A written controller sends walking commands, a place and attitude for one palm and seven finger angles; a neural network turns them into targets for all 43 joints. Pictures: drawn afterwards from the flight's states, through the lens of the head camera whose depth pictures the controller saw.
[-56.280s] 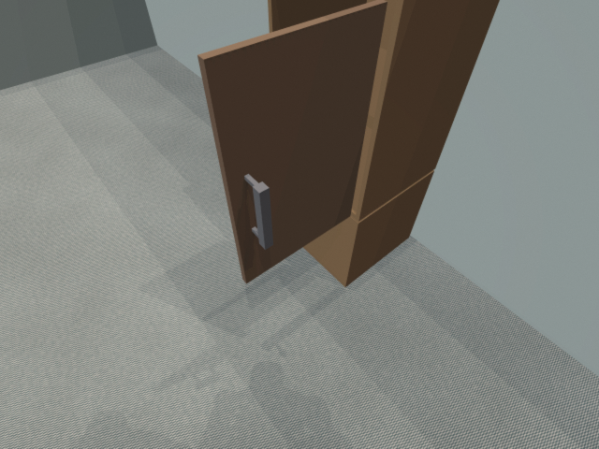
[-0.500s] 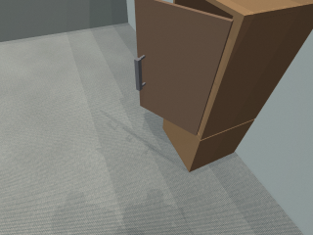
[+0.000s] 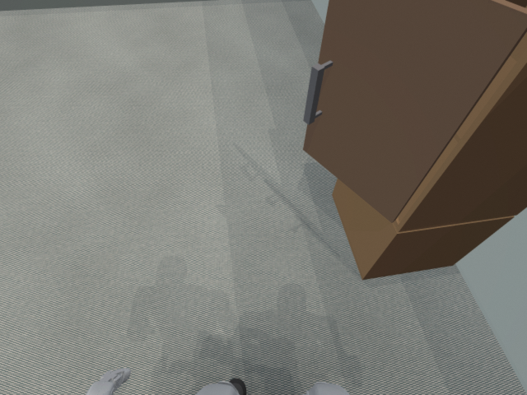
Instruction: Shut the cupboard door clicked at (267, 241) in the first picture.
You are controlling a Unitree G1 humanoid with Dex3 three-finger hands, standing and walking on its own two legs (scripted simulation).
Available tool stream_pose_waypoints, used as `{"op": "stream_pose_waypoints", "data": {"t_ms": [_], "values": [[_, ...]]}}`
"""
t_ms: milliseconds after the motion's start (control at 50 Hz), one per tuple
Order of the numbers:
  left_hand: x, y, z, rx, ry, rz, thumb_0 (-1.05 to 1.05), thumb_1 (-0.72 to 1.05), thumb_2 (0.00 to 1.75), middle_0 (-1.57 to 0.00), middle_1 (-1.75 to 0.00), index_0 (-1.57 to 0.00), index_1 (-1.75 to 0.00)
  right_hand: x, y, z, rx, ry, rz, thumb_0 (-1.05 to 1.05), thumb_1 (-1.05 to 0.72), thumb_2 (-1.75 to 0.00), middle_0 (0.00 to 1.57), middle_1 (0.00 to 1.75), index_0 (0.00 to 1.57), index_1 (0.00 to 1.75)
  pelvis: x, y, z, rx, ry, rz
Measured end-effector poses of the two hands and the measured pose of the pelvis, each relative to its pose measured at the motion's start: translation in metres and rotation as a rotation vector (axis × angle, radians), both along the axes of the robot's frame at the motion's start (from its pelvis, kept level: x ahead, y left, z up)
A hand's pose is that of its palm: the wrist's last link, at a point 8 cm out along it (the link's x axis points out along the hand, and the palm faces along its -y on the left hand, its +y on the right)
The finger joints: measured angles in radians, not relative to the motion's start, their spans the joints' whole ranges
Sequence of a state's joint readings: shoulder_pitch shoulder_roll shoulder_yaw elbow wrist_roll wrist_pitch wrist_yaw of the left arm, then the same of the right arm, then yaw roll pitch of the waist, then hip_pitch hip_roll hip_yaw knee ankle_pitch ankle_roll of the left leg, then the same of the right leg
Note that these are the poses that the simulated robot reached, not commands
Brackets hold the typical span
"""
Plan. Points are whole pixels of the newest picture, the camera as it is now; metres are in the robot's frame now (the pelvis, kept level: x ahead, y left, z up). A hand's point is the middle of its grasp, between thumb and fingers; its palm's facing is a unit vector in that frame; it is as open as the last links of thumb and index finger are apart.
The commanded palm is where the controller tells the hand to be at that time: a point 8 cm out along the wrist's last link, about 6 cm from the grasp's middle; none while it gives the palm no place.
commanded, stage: walk to a spot facing it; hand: left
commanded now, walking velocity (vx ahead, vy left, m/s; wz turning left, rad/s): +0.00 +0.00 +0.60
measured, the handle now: (318, 93) +0.84 -0.13 -0.07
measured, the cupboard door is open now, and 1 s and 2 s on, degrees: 30 30 30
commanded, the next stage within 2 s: none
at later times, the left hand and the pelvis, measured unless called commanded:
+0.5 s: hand out of the picture -0.04 +0.19 -0.19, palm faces +0.36 -0.89 -0.28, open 7.4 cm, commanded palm none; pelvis +0.00 -0.04 -0.02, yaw +22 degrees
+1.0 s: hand out of the picture -0.08 +0.14 -0.18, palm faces +0.65 -0.73 -0.22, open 7.4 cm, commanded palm none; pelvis +0.02 -0.05 -0.01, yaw +40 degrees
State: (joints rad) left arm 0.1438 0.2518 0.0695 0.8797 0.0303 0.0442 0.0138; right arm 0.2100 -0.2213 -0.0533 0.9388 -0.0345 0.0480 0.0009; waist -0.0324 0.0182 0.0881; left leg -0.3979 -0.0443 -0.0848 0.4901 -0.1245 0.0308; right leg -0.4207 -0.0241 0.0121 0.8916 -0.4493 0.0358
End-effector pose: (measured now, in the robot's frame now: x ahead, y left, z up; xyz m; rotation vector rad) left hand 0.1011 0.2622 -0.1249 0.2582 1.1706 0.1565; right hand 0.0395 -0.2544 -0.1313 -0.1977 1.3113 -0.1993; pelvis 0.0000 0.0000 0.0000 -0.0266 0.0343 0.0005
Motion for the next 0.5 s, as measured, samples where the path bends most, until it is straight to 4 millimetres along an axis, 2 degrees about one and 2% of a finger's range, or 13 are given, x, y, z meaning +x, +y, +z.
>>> {"op": "stream_pose_waypoints", "data": {"t_ms": [100,160,240,340,420,500], "values": [[-0.014,-0.011,0.008,0.033,-0.056,0.059,0.01,0.9,0.89,-0.2,-0.3,-0.2,-0.3,0.024,-0.026,-0.006,0.008,-0.02,0.061,0.0,-0.9,-0.9,0.2,0.3,0.2,0.3,-0.003,-0.025,-0.005,0.017,0.015,0.08],[-0.039,-0.019,0.009,0.053,-0.027,0.11,0.01,0.9,0.89,-0.2,-0.3,-0.2,-0.3,0.044,-0.04,-0.009,0.008,-0.033,0.101,0.0,-0.9,-0.9,0.2,0.3,0.2,0.3,-0.005,-0.034,-0.005,0.029,0.003,0.12],[-0.07,-0.031,0.01,0.04,0.029,0.183,0.01,0.9,0.89,-0.2,-0.3,-0.2,-0.3,0.069,-0.043,-0.002,0.014,-0.056,0.163,0.0,-0.91,-0.9,0.2,0.29,0.19,0.3,-0.001,-0.04,0.0,0.05,-0.015,0.185],[-0.105,-0.04,-0.001,-0.002,0.058,0.281,0.01,0.9,0.89,-0.2,-0.3,-0.2,-0.3,0.105,-0.026,0.002,0.02,-0.064,0.283,0.01,-0.91,-0.9,0.2,0.29,0.19,0.3,0.003,-0.04,-0.001,0.073,-0.022,0.273],[-0.139,-0.036,-0.023,-0.035,0.089,0.373,0.01,0.9,0.89,-0.2,-0.3,-0.2,-0.3,0.138,-0.001,-0.004,0.009,-0.117,0.392,0.01,-0.91,-0.9,0.2,0.29,0.19,0.3,0.005,-0.03,-0.017,0.051,-0.015,0.336],[-0.159,-0.035,-0.028,-0.027,0.136,0.441,0.01,0.9,0.89,-0.2,-0.3,-0.2,-0.3,0.153,0.016,-0.002,0.014,-0.15,0.461,0.0,-0.91,-0.9,0.2,0.29,0.19,0.3,0.003,-0.036,-0.017,0.064,-0.019,0.374]]}}
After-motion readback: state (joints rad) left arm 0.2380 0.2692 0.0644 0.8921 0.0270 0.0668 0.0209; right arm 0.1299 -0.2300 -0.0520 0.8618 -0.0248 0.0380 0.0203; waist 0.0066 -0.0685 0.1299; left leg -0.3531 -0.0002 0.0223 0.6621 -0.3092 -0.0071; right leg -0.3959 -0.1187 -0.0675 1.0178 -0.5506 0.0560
